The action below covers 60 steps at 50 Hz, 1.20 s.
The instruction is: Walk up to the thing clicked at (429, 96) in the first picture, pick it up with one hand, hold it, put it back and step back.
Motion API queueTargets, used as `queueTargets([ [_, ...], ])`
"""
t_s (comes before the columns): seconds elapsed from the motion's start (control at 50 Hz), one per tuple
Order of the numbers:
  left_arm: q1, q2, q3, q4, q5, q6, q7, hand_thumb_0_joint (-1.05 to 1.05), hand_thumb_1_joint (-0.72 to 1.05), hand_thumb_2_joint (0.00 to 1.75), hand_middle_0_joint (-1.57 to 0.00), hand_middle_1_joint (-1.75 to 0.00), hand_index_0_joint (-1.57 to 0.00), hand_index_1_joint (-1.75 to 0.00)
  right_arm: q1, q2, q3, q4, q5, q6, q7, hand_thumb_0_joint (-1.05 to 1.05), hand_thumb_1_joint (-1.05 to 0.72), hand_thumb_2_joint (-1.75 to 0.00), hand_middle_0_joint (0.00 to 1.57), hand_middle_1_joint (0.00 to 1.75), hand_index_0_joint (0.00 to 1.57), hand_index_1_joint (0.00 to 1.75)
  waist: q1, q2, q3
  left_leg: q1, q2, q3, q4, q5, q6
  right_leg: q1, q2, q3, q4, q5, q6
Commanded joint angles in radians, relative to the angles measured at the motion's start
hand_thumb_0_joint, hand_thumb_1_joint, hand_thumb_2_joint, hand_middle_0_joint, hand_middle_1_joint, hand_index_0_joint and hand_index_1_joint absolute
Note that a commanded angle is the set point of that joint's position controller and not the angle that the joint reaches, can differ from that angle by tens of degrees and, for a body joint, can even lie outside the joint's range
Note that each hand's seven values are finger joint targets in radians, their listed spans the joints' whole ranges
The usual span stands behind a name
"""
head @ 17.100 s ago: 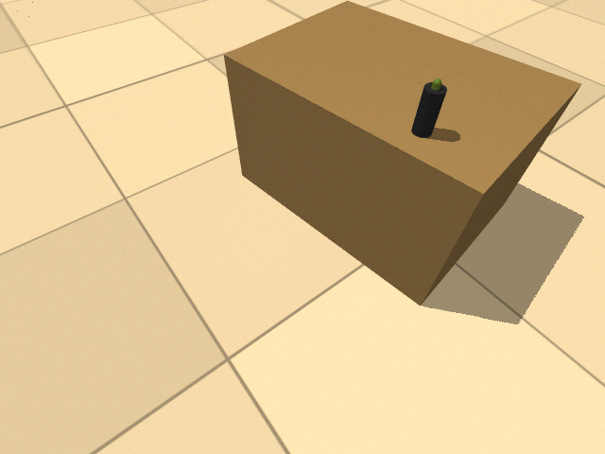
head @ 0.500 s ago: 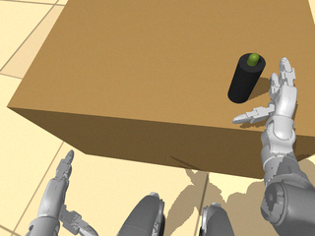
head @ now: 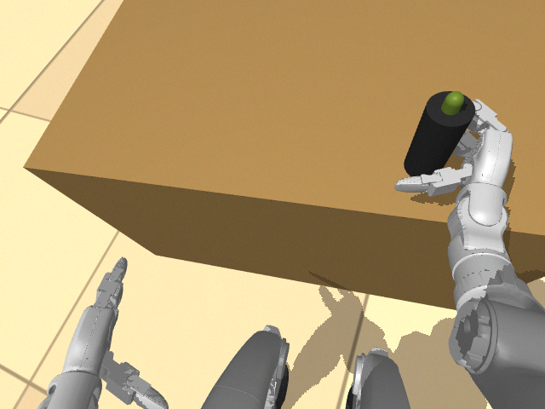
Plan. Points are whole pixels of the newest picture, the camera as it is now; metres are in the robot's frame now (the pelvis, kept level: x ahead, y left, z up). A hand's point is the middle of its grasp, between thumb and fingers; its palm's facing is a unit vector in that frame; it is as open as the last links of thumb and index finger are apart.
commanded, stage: close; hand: right
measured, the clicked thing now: (437, 135) +0.51 -0.13 +0.03
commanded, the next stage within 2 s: settle in 0.24 s
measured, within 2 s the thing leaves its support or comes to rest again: leaves its support in 0.50 s
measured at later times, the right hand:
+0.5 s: hand (441, 138) +0.51 -0.13 +0.03, palm faces +0.12 +0.99 -0.01, open 9.1 cm
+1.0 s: hand (453, 113) +0.51 -0.13 +0.08, palm faces +0.11 +0.99 +0.00, open 9.2 cm
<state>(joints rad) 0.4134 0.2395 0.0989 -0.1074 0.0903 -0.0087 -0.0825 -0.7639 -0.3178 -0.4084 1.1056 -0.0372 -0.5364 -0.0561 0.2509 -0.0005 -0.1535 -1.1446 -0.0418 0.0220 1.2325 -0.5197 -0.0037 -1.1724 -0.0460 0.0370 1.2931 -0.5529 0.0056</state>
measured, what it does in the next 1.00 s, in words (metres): stands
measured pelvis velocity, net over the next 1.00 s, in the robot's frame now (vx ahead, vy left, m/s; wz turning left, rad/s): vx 0.00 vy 0.00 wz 0.00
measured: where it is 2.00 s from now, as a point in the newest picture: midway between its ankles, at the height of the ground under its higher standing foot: outside the picture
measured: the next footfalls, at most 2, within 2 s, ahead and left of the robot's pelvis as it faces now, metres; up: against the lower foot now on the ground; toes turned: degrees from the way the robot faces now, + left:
none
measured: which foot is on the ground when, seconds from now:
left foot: down 0.00-1.00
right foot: down 0.00-1.00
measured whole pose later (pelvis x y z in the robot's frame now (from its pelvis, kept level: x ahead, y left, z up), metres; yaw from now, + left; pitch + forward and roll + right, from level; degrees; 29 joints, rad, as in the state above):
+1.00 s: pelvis +0.00 +0.00 +0.03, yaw +0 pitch +22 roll +3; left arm 0.39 0.24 0.08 -0.01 0.07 -0.02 -0.05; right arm -0.83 -0.34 -0.39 1.11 -0.01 -0.42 -0.04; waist 0.24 -0.03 -0.13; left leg -1.01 -0.04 0.01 1.11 -0.47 -0.01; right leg -1.04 -0.05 0.03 1.17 -0.51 0.00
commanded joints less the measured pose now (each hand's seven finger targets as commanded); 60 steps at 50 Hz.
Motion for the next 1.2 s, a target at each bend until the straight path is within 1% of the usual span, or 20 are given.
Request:
queueTargets([
  [0.0, 0.029, 0.159, 0.106, -0.186, -0.004, -0.053, 0.018, 0.00, -0.53, 0.04, -0.04, -0.04, -0.04, -0.04, -0.425, -0.193, 0.002, -0.247, -0.018, -0.063, -0.007, 0.00, 0.29, -0.53, 1.03, 0.82, 1.04, 0.83, 0.000, -0.188, -0.558, 0.270, -0.008, -0.002, -0.140, 0.334, 0.017, 0.370, 0.023, 0.003, -0.154, 0.320, -0.016],
  [0.08, 0.002, 0.138, 0.071, -0.187, 0.000, -0.057, 0.023, 0.00, -0.54, 0.04, -0.04, -0.04, -0.04, -0.04, -0.458, -0.117, 0.042, -0.176, -0.018, -0.043, -0.013, 0.00, 0.13, -0.69, 1.13, 0.96, 1.14, 0.97, 0.035, -0.159, -0.495, 0.200, -0.015, 0.019, -0.135, 0.304, 0.023, 0.362, 0.021, 0.021, -0.163, 0.306, -0.015],
  [0.14, -0.019, 0.153, 0.076, -0.214, -0.001, -0.058, 0.029, 0.00, -0.54, 0.04, -0.04, -0.04, -0.04, -0.04, -0.512, -0.183, 0.006, -0.166, -0.027, -0.046, -0.027, 0.00, 0.05, -0.77, 1.21, 1.04, 1.22, 1.04, 0.035, -0.128, -0.501, 0.216, -0.011, 0.010, -0.141, 0.279, 0.019, 0.325, 0.023, 0.018, -0.155, 0.257, -0.019],
  [0.18, 0.043, 0.146, 0.073, -0.182, 0.004, -0.055, 0.029, 0.00, -0.53, 0.03, -0.04, -0.04, -0.04, -0.04, -0.533, -0.181, 0.018, -0.123, -0.035, -0.044, -0.028, 0.00, -0.03, -0.81, 1.25, 1.08, 1.25, 1.08, 0.062, -0.140, -0.481, 0.200, -0.014, 0.009, -0.144, 0.270, 0.018, 0.318, 0.022, 0.015, -0.149, 0.241, -0.022],
  [0.26, 0.041, 0.145, 0.055, -0.225, 0.001, -0.054, 0.024, 0.00, -0.52, 0.03, -0.04, -0.04, -0.05, -0.03, -0.525, -0.219, -0.007, -0.139, -0.032, -0.043, -0.027, 0.00, -0.10, -1.00, 1.30, 1.23, 1.31, 1.23, 0.030, -0.179, -0.527, 0.221, -0.013, 0.015, -0.136, 0.273, 0.023, 0.358, 0.024, 0.015, -0.168, 0.268, -0.014],
  [0.3, 0.082, 0.136, 0.055, -0.200, 0.002, -0.055, 0.021, 0.00, -0.51, 0.02, -0.04, -0.04, -0.05, -0.03, -0.493, -0.154, 0.023, -0.125, -0.026, -0.034, -0.018, 0.00, -0.14, -1.04, 1.32, 1.27, 1.33, 1.27, 0.045, -0.193, -0.518, 0.179, -0.019, 0.028, -0.125, 0.290, 0.027, 0.400, 0.018, 0.025, -0.163, 0.321, -0.010],
  [0.32, 0.073, 0.121, 0.038, -0.188, 0.003, -0.056, 0.018, 0.00, -0.52, 0.02, -0.04, -0.04, -0.05, -0.03, -0.467, -0.145, 0.029, -0.117, -0.024, -0.030, -0.019, 0.00, -0.14, -1.07, 1.31, 1.29, 1.33, 1.30, 0.021, -0.204, -0.508, 0.181, -0.018, 0.026, -0.124, 0.286, 0.029, 0.387, 0.021, 0.021, -0.168, 0.323, -0.006],
  [0.38, 0.040, 0.169, 0.092, -0.218, 0.003, -0.061, 0.027, 0.00, -0.53, 0.04, -0.05, -0.06, -0.06, -0.05, -0.533, -0.219, 0.008, -0.224, -0.029, -0.035, -0.023, 0.00, -0.08, -1.07, 1.21, 1.25, 1.24, 1.25, 0.027, -0.241, -0.605, 0.218, -0.016, 0.023, -0.121, 0.339, 0.026, 0.455, 0.013, 0.023, -0.153, 0.389, -0.006],
  [0.42, 0.021, 0.196, 0.127, -0.202, 0.001, -0.060, 0.034, 0.00, -0.53, 0.04, -0.05, -0.06, -0.06, -0.05, -0.535, -0.196, 0.021, -0.210, -0.024, -0.023, -0.023, 0.00, -0.08, -1.10, 1.20, 1.26, 1.24, 1.26, 0.035, -0.216, -0.582, 0.227, -0.017, 0.027, -0.133, 0.343, 0.025, 0.449, 0.013, 0.025, -0.161, 0.383, -0.008],
  [0.5, -0.035, 0.200, 0.128, -0.202, -0.010, -0.058, 0.042, 0.00, -0.53, 0.05, -0.05, -0.06, -0.06, -0.05, -0.558, -0.208, 0.013, -0.236, -0.014, -0.017, -0.034, 0.00, -0.06, -1.14, 1.24, 1.30, 1.27, 1.30, 0.021, -0.176, -0.581, 0.281, -0.019, 0.028, -0.167, 0.341, 0.021, 0.450, 0.015, 0.022, -0.190, 0.358, -0.012],
  [0.54, -0.006, 0.198, 0.132, -0.166, -0.015, -0.056, 0.046, 0.00, -0.53, 0.04, -0.05, -0.05, -0.05, -0.05, -0.532, -0.187, 0.029, -0.199, -0.010, -0.006, -0.029, 0.00, -0.09, -1.16, 1.26, 1.33, 1.29, 1.33, 0.039, -0.174, -0.547, 0.263, -0.021, 0.029, -0.183, 0.344, 0.020, 0.478, 0.011, 0.022, -0.200, 0.370, -0.011],
  [0.64, -0.008, 0.160, 0.098, -0.111, -0.014, -0.052, 0.041, 0.00, -0.53, 0.05, -0.05, -0.05, -0.05, -0.05, -0.505, -0.177, 0.036, -0.138, -0.012, 0.010, -0.013, 0.00, -0.09, -1.21, 1.26, 1.37, 1.31, 1.37, 0.022, -0.147, -0.447, 0.279, -0.017, 0.018, -0.207, 0.337, 0.018, 0.422, 0.019, 0.004, -0.229, 0.338, -0.016],
  [0.74, -0.026, 0.129, 0.055, -0.110, -0.018, -0.071, 0.039, 0.00, -0.53, 0.04, -0.04, -0.05, -0.05, -0.04, -0.525, -0.185, 0.034, -0.159, 0.004, 0.019, 0.013, 0.00, -0.07, -1.25, 1.28, 1.40, 1.33, 1.40, 0.011, -0.134, -0.473, 0.341, -0.009, -0.011, -0.230, 0.358, 0.009, 0.407, 0.025, -0.017, -0.225, 0.316, -0.025],
  [0.88, 0.017, 0.189, 0.124, -0.091, -0.025, -0.073, 0.049, 0.00, -0.54, 0.04, -0.04, -0.05, -0.05, -0.04, -0.552, -0.233, 0.008, -0.239, 0.024, 0.042, 0.019, 0.00, -0.08, -1.27, 1.30, 1.43, 1.34, 1.43, 0.008, -0.143, -0.538, 0.397, -0.009, -0.006, -0.247, 0.427, 0.006, 0.467, 0.032, -0.019, -0.239, 0.378, -0.026],
  [0.92, -0.014, 0.206, 0.141, -0.106, -0.030, -0.078, 0.054, 0.00, -0.54, 0.04, -0.04, -0.05, -0.05, -0.04, -0.551, -0.208, 0.022, -0.246, 0.030, 0.048, 0.020, 0.00, -0.09, -1.27, 1.29, 1.43, 1.34, 1.43, 0.027, -0.102, -0.550, 0.408, -0.011, 0.000, -0.261, 0.428, 0.004, 0.477, 0.025, -0.009, -0.244, 0.374, -0.031],
  [0.98, -0.056, 0.184, 0.114, -0.094, -0.038, -0.081, 0.058, 0.00, -0.54, 0.05, -0.04, -0.05, -0.04, -0.05, -0.528, -0.199, 0.023, -0.188, 0.031, 0.050, 0.018, 0.00, -0.09, -1.27, 1.28, 1.42, 1.33, 1.42, 0.012, -0.041, -0.467, 0.423, -0.007, -0.010, -0.293, 0.371, -0.003, 0.418, 0.025, -0.012, -0.260, 0.305, -0.037],
  [1.02, -0.070, 0.159, 0.088, -0.068, -0.036, -0.085, 0.057, 0.00, -0.54, 0.05, -0.04, -0.04, -0.04, -0.04, -0.552, -0.213, 0.017, -0.188, 0.025, 0.041, 0.020, 0.00, -0.10, -1.25, 1.28, 1.40, 1.32, 1.40, -0.010, -0.069, -0.477, 0.431, -0.001, -0.022, -0.292, 0.370, -0.002, 0.414, 0.027, -0.017, -0.267, 0.309, -0.033],
  [1.04, -0.060, 0.156, 0.089, -0.072, -0.035, -0.087, 0.058, 0.00, -0.54, 0.05, -0.04, -0.04, -0.04, -0.04, -0.553, -0.218, 0.018, -0.181, 0.020, 0.042, 0.023, 0.00, -0.10, -1.26, 1.28, 1.41, 1.32, 1.41, -0.001, -0.076, -0.490, 0.436, -0.003, -0.023, -0.294, 0.377, -0.002, 0.428, 0.027, -0.017, -0.269, 0.316, -0.033],
  [1.08, -0.029, 0.119, 0.041, -0.030, -0.029, -0.084, 0.052, 0.00, -0.55, 0.05, -0.04, -0.04, -0.04, -0.05, -0.526, -0.188, 0.038, -0.152, 0.018, 0.047, 0.033, 0.00, -0.07, -1.27, 1.27, 1.42, 1.31, 1.42, -0.010, -0.114, -0.458, 0.406, -0.006, -0.014, -0.285, 0.380, 0.006, 0.447, 0.028, -0.019, -0.282, 0.335, -0.026],
  [1.18, -0.004, 0.125, 0.046, -0.014, -0.025, -0.079, 0.049, 0.00, -0.55, 0.04, -0.04, -0.05, -0.04, -0.05, -0.538, -0.226, 0.021, -0.169, 0.021, 0.054, 0.037, 0.00, -0.05, -1.31, 1.26, 1.45, 1.31, 1.45, -0.025, -0.158, -0.504, 0.405, -0.010, -0.006, -0.273, 0.424, 0.011, 0.530, 0.028, -0.020, -0.292, 0.415, -0.016],
])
